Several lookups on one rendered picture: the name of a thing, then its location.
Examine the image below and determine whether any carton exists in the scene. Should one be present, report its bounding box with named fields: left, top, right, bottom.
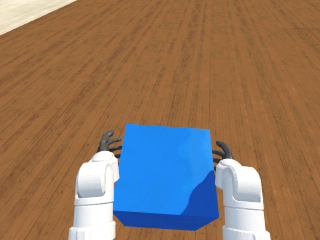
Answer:
left=112, top=124, right=219, bottom=231

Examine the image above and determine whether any left robot forearm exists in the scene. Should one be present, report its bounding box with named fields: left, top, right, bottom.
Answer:
left=68, top=151, right=120, bottom=240

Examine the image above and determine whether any robot left hand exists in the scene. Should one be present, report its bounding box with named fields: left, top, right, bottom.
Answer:
left=97, top=130, right=122, bottom=165

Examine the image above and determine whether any right robot forearm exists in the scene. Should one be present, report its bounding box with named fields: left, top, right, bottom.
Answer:
left=215, top=159, right=271, bottom=240

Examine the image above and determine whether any robot right hand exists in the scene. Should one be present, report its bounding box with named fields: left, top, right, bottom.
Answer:
left=212, top=140, right=234, bottom=179

